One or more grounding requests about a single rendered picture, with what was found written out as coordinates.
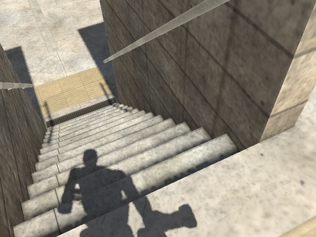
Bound stairs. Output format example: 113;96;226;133
13;103;240;237

